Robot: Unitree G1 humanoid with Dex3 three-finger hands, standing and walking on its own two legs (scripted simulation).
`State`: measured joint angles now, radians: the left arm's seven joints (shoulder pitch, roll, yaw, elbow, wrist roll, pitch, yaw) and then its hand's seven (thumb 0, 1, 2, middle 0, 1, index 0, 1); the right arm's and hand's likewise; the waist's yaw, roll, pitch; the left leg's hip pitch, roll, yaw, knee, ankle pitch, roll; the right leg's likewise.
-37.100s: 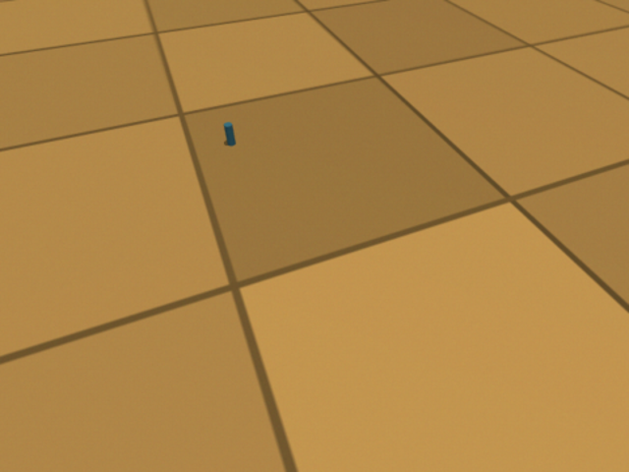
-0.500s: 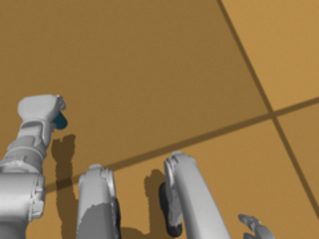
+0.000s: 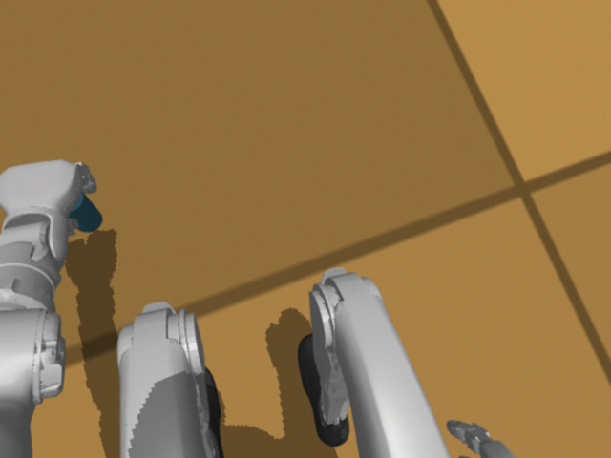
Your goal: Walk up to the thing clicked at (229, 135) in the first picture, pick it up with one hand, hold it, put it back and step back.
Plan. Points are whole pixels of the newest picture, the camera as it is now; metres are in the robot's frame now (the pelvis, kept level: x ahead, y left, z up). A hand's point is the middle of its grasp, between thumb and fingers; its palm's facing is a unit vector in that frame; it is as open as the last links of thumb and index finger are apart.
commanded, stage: crouch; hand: left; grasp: from above
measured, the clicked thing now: (77, 209) +0.49 +0.26 -0.24
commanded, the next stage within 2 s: lower in 0.18 s
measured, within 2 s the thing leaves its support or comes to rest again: rests again in 0.88 s
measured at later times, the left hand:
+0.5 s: hand (70, 221) +0.46 +0.26 -0.21, palm faces -0.49 -0.05 -0.87, open 6.9 cm
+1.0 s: hand (83, 219) +0.48 +0.26 -0.26, palm faces -0.46 -0.06 -0.89, open 6.8 cm
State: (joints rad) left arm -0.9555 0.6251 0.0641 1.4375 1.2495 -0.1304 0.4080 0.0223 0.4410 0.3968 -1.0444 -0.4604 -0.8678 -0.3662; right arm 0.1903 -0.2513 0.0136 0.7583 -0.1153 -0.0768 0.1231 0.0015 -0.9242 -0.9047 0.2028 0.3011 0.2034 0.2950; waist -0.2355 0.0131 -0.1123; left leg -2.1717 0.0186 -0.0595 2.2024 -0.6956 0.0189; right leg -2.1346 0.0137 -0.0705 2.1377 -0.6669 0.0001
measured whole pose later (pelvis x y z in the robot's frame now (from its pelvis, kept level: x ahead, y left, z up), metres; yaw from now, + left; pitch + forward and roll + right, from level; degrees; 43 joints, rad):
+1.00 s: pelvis +0.00 +0.00 -0.07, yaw -3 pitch +34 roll -8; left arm -1.03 0.76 0.10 1.55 1.26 -0.16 0.46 0.03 0.46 0.33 -1.10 -0.38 -0.92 -0.28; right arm 0.17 -0.29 0.11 0.74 -0.16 -0.12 0.17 0.00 -0.91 -0.90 0.20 0.30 0.20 0.30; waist -0.30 -0.02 0.01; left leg -2.34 0.02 -0.11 2.44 -0.71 0.02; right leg -2.28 0.02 -0.12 2.33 -0.66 0.00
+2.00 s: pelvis -0.01 +0.00 -0.08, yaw -5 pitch +32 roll -10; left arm -1.01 0.84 0.14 1.58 1.27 -0.19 0.46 0.00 -0.20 0.75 -0.38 -0.70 -0.37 -0.71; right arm 0.18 -0.31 0.14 0.72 -0.18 -0.14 0.21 0.00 -0.90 -0.90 0.20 0.30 0.20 0.30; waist -0.32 -0.04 0.04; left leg -2.36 0.02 -0.15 2.48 -0.70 0.02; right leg -2.29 0.02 -0.15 2.36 -0.64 0.00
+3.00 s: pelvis -0.02 +0.00 +0.00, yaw +0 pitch +35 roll -7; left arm -1.04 0.69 -0.07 1.43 1.25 -0.21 0.28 0.00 -0.46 0.95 -0.19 -0.91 -0.17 -0.93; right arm 0.17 -0.32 0.06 0.70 -0.08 -0.02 0.09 0.00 -0.92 -0.90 0.20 0.30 0.20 0.30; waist -0.24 -0.02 -0.10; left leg -2.18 0.00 -0.07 2.21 -0.63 0.02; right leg -2.12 0.00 -0.08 2.13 -0.62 0.00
